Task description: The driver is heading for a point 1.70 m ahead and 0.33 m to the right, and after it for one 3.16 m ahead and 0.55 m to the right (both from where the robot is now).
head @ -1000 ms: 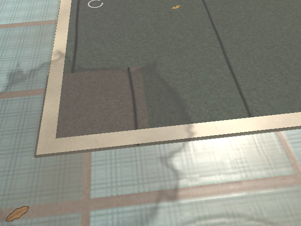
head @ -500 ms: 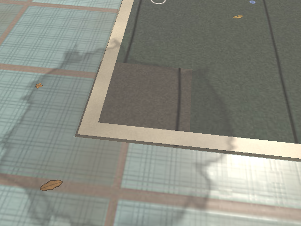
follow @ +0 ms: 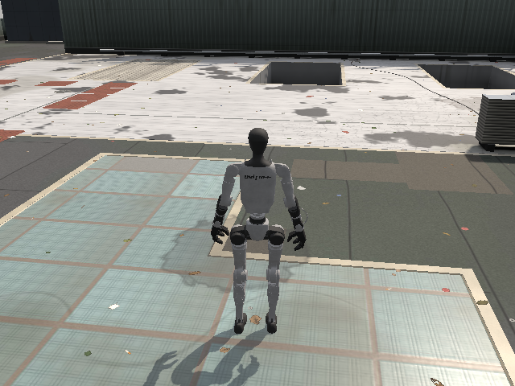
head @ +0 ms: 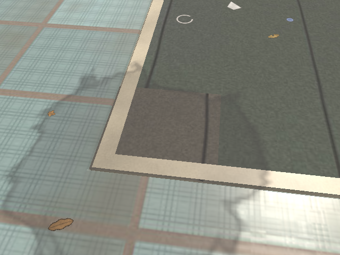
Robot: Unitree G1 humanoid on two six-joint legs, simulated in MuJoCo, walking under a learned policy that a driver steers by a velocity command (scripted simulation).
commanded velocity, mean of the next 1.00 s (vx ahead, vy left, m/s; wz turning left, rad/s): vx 0.06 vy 0.00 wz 0.01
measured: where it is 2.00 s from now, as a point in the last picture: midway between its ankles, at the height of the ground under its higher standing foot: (164, 245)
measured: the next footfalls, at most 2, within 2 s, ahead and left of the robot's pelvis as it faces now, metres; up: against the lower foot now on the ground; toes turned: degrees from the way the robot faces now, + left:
left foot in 1.04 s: +0.10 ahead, +0.12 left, +0.00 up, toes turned +2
right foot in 1.50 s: +0.45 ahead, -0.03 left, +0.00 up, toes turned -4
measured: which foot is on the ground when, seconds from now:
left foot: down 0.00-0.80, up 0.82-1.00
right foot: down 0.00-1.00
